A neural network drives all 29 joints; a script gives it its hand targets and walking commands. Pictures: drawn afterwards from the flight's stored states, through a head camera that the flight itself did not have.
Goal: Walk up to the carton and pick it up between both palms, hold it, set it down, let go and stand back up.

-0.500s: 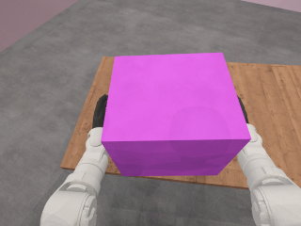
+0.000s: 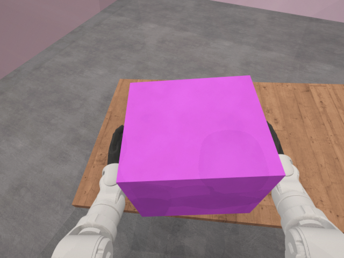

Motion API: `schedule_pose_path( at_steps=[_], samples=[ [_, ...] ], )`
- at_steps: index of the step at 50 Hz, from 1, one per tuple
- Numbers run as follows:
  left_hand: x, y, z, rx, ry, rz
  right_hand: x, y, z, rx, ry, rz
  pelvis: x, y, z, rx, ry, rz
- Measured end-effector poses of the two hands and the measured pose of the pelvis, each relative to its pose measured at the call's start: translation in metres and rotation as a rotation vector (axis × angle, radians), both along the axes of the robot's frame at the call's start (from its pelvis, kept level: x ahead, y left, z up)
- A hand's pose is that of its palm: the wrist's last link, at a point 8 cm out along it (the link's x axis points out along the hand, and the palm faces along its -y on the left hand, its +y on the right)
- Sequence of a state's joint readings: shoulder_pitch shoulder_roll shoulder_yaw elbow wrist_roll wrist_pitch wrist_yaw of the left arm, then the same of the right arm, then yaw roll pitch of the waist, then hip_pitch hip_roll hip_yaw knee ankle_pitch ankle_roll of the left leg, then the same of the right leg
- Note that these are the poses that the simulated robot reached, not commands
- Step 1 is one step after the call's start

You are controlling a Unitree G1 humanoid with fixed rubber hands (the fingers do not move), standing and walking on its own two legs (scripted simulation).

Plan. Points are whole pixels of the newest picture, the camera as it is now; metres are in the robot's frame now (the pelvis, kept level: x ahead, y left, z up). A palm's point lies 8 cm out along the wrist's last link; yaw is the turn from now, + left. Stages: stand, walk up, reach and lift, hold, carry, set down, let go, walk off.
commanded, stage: reach and lift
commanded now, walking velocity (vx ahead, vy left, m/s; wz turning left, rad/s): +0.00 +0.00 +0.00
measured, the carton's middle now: (192, 150) +0.39 -0.04 +0.00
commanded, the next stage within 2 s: none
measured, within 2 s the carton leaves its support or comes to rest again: leaves its support in 0.24 s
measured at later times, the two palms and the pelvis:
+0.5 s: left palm (110, 160) +0.37 +0.16 +0.02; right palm (268, 145) +0.38 -0.22 +0.03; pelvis +0.00 +0.00 +0.00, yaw +1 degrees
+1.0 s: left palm (108, 162) +0.36 +0.16 +0.03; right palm (272, 151) +0.36 -0.22 +0.04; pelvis -0.02 +0.01 +0.01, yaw -1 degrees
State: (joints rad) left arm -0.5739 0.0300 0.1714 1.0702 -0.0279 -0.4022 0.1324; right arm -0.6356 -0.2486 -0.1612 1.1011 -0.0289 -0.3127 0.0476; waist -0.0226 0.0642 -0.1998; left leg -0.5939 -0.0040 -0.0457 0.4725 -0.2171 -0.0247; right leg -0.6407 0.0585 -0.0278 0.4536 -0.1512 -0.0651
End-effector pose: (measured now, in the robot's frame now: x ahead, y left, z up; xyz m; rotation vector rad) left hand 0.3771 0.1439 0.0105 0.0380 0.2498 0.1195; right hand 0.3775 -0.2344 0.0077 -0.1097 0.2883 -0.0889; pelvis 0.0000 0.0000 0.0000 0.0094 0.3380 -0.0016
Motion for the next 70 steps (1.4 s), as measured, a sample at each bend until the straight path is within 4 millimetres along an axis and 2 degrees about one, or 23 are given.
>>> schedule_pose_path(
  at_steps=[8, 22, 39, 42, 46, 51, 56, 61, 64, 67, 70],
  samples=[
    [-0.005, 0.004, -0.001, -0.019, -0.007, 0.017, 0.001, 0.004, 0.004, -0.009, -0.007, 0.016, 0.007, -0.001, 0.002, -0.005, -0.024, 0.005],
    [-0.008, 0.010, 0.007, -0.029, -0.052, 0.030, 0.002, 0.010, 0.016, -0.031, -0.053, 0.033, 0.003, 0.000, 0.004, -0.010, -0.027, 0.012],
    [-0.007, 0.015, 0.044, -0.004, -0.143, 0.008, -0.004, 0.016, 0.048, -0.073, -0.145, 0.023, -0.011, 0.007, 0.008, -0.012, -0.074, 0.012],
    [-0.008, 0.013, 0.040, -0.006, -0.119, 0.000, -0.007, 0.014, 0.047, -0.085, -0.121, 0.018, -0.013, 0.007, 0.008, -0.012, -0.083, 0.003],
    [-0.015, 0.012, 0.025, -0.018, -0.045, -0.002, -0.015, 0.012, 0.036, -0.093, -0.047, 0.016, -0.017, 0.007, 0.009, -0.013, -0.105, -0.003],
    [-0.019, 0.014, 0.017, -0.038, -0.018, 0.008, -0.018, 0.015, 0.030, -0.078, -0.023, 0.016, -0.016, 0.006, 0.008, -0.014, -0.052, -0.009],
    [-0.011, 0.019, 0.047, -0.038, -0.117, 0.022, -0.005, 0.020, 0.057, -0.041, -0.123, 0.021, -0.012, 0.006, 0.006, -0.018, -0.022, -0.003],
    [-0.002, 0.023, 0.083, -0.030, -0.164, 0.032, 0.008, 0.024, 0.090, -0.027, -0.169, 0.028, -0.008, 0.006, 0.009, -0.018, -0.081, 0.014],
    [0.000, 0.027, 0.098, -0.027, -0.159, 0.035, 0.011, 0.028, 0.103, -0.020, -0.163, 0.026, -0.006, 0.005, 0.011, -0.017, -0.130, 0.020],
    [-0.001, 0.032, 0.100, 0.004, -0.115, 0.027, 0.009, 0.033, 0.103, -0.007, -0.121, 0.016, -0.003, 0.004, 0.014, -0.015, -0.186, 0.026],
    [-0.007, 0.037, 0.090, 0.019, -0.044, 0.016, 0.004, 0.038, 0.093, -0.004, -0.051, 0.009, -0.001, 0.006, 0.015, -0.014, -0.227, 0.035]
  ],
)
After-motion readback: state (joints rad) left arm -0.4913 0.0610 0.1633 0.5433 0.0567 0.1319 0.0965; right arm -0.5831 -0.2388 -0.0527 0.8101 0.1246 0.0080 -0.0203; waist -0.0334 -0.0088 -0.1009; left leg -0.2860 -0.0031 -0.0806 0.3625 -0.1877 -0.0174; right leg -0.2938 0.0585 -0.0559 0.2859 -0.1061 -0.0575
